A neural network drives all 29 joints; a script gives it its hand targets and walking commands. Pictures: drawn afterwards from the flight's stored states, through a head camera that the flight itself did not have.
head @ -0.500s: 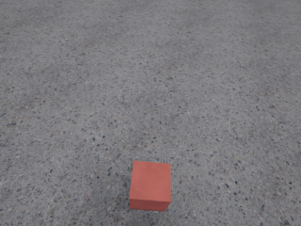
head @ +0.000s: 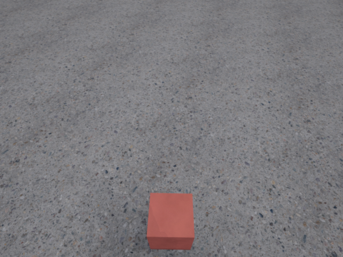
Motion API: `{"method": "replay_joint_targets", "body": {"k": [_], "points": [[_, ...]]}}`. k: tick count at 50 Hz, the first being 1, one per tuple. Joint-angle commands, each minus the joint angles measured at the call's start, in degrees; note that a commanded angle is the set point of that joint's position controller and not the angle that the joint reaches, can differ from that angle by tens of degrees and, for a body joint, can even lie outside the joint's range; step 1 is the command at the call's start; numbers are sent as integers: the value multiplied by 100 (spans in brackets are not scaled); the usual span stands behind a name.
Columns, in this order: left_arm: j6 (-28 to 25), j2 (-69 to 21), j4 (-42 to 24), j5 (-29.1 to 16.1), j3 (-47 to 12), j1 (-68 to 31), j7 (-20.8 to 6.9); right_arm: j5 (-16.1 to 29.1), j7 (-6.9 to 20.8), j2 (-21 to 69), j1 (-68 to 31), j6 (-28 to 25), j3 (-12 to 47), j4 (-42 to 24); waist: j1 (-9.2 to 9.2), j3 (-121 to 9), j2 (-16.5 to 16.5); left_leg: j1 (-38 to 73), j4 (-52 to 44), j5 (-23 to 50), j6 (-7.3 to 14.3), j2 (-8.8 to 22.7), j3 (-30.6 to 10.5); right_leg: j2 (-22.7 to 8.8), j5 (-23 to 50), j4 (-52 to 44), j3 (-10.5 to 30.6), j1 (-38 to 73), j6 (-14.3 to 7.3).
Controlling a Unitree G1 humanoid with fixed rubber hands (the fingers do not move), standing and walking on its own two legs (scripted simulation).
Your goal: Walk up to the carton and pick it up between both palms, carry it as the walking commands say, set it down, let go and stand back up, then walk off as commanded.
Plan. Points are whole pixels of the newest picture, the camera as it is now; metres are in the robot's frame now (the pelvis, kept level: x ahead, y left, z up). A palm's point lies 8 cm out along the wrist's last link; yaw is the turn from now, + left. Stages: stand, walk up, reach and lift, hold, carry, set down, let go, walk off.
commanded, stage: walk up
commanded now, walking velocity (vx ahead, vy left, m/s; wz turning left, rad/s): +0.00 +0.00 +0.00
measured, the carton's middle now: (170, 222) +0.40 +0.01 -0.66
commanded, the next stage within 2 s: stand in 1.00 s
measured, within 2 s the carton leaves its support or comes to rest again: neither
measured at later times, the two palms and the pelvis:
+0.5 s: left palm out of the picture -0.01 +0.18 -0.16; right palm out of the picture -0.03 -0.27 -0.16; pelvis -0.02 -0.05 -0.01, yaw +0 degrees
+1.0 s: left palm out of the picture -0.06 +0.15 -0.15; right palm out of the picture -0.06 -0.24 -0.15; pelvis -0.03 -0.05 +0.00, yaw +0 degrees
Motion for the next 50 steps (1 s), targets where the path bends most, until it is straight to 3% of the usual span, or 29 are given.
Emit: {"method": "replay_joint_targets", "body": {"k": [1, 5, 7, 9, 10, 12, 13, 14, 15, 16, 17, 18, 19, 20, 21, 22, 23, 24, 26, 29, 32, 33, 35, 37, 40, 43, 45, 46, 50], "points": [[-36, 420, -89, -10, 38, 504, 19, -8, -46, -463, 417, -81, 0, -69, 87, 237, 169, -391, -271, 724, 213, 360, -352, -793, 1162, -491, 623, -79, 21], [-74, 517, 32, -23, 7, 601, 31, 15, -50, -665, 340, -107, -64, -168, 93, 260, -36, -316, -311, 858, 208, 439, -356, -735, 1368, -355, 573, -203, 8], [-50, 398, -15, -34, -13, 590, 31, 16, -51, -645, 501, -90, -39, -111, 66, 413, 226, -308, -379, 773, 184, 364, -312, -736, 1055, -414, 566, -276, 79], [45, 660, -128, 32, 238, 655, 76, -173, -161, -971, 373, -56, -264, -389, 18, 354, -62, -283, 36, 1151, 183, 777, -407, -590, 912, -11, 389, -619, 93], [149, 954, -238, 85, 426, 419, 77, -194, -241, -1349, 485, -24, -427, -539, -156, 296, -194, 0, 263, 1844, 455, 1308, -966, -508, 1011, 703, 116, -1247, 165], [213, 566, -542, 151, 397, 384, 112, -155, -301, -1402, 888, -27, -445, -580, -280, -133, 1098, 172, -133, 2726, 1153, 2136, -1771, -274, -742, 2352, 11, -1748, 251], [265, 671, -656, 198, 473, 223, 96, -239, -351, -1342, 744, -19, -474, -646, -255, -188, 1203, 140, -222, 3394, 1579, 2536, -2171, -348, -1552, 3341, 254, -2063, 295], [284, 602, -793, 188, 489, 145, 95, -237, -367, -1271, 694, -33, -457, -740, -173, -214, 970, -132, -306, 2960, 1733, 2640, -2134, -510, -1666, 3737, 456, -2131, 327], [284, 479, -747, 135, 380, 335, 40, -274, -362, -1475, 428, -2, -510, -956, -84, -202, 871, -440, -298, 2488, 1565, 2420, -1709, -515, -1741, 3579, 414, -1965, 383], [267, 372, -640, 92, 377, 693, 13, -289, -365, -1281, -14, 3, -472, -1089, 163, 16, 1248, -858, -267, 2054, 1275, 2208, -1541, -836, -1661, 2929, 805, -1629, 248], [234, 118, -546, 61, 282, 779, 9, -251, -321, -902, -200, 47, -361, -1104, 333, -16, 1015, -1401, -337, 1155, 1012, 1673, -1003, -640, -1070, 1926, 334, -963, 234], [183, -52, -327, 45, 153, 1033, -2, -172, -260, -708, -270, 90, -306, -1024, 481, 174, 1338, -1548, -41, 137, 506, 896, -400, -516, -20, 655, 179, -405, 190], [71, 177, -410, 106, 103, 979, -39, -84, -183, -463, 146, 153, -219, -750, 409, 266, 520, -1722, 472, -412, 191, 311, 48, -648, 265, -111, 606, -99, 258], [13, 715, -401, 219, 241, 1195, -1, -62, -150, -342, 463, 167, -183, -768, 324, 46, -826, -1865, 1038, -848, 38, 58, 241, -1531, 449, -579, 1626, -198, 184], [3, 801, -629, 163, 240, 859, 8, -89, -130, -487, 295, 239, -248, -775, 235, 47, -1121, -1298, 1614, -1272, 15, 142, 28, -1695, 454, -765, 1632, -899, 60], [-7, 882, -611, 196, 196, 539, 51, 41, -67, -457, 383, 304, -224, -755, 213, 89, -1362, -889, 1958, -1395, -13, 102, -160, -1931, -533, -1081, 1704, -1631, -313], [-27, 758, -728, 198, 167, 364, 31, 59, -30, -460, 354, 326, -194, -778, 180, 251, -1363, -786, 2292, -1275, 39, 173, -251, -1819, -843, -1212, 1722, -1961, -393], [-23, 597, -775, 166, 128, 56, 30, 32, -2, -383, 367, 274, -180, -681, -8, 350, -940, -580, 2168, -974, 79, 158, -100, -1615, -471, -1163, 1419, -1927, -381], [-35, 471, -819, 156, 114, 23, 60, 6, -49, -364, 383, 230, -166, -617, 11, 359, -759, -859, 1868, -1024, 211, 193, -183, -1567, 771, -734, 1297, -1304, -483], [36, 682, -668, 102, 177, 121, 99, -9, -69, -642, 624, 26, -165, -594, -100, -32, -355, -178, 93, 466, 121, 244, -279, -1187, 1270, -143, 757, -899, -242], [48, 254, -497, 10, 142, 419, 26, -28, -42, -693, 392, -69, -90, -466, 233, 150, 493, -545, -277, 992, 262, 481, -637, -708, 771, -281, 459, -289, 103], [28, 445, -419, 20, 180, 367, 0, 10, -50, -665, 499, -75, -70, -455, 163, 120, 307, -439, -354, 692, 169, 379, -506, -769, 513, -224, 470, -277, 69], [7, 476, -313, 4, 185, 387, -11, -67, -99, -668, 417, -79, -89, -447, 190, 307, 534, -414, -407, 709, 212, 388, -388, -778, 920, -319, 648, -353, 25], [8, 404, -230, 37, 157, 320, -12, -23, -98, -520, 504, -78, -54, -390, 105, 348, 138, -505, -486, 488, 254, 402, -432, -769, 381, -388, 549, -348, 34], [-26, 548, -187, 69, 166, 459, -49, -39, -73, -578, 487, -71, -42, -393, 174, 178, 195, -512, -375, 267, 231, 339, -348, -764, 236, -473, 561, -196, 70], [1, 361, -131, 70, 117, 527, -34, -17, -66, -510, 661, -91, -41, -417, 124, 83, -133, -135, -415, 412, 212, 350, -420, -702, 152, -479, 485, -558, 92], [-40, 388, -154, 94, 133, 520, -9, -72, -59, -394, 586, -91, -48, -318, 99, 285, 130, -357, -465, 470, 198, 346, -327, -789, 367, -421, 547, -406, 55], [-8, 417, -102, 56, 151, 660, -29, -12, -90, -331, 661, -90, 32, -257, 223, 347, 131, -296, -462, 510, 194, 357, -302, -744, 359, -466, 609, -568, 66], [-17, 441, -160, 60, 182, 564, -16, -92, -90, -451, 662, -109, -8, -261, 181, 300, 6, -322, -376, 447, 166, 346, -277, -700, 250, -470, 499, -560, 115]]}}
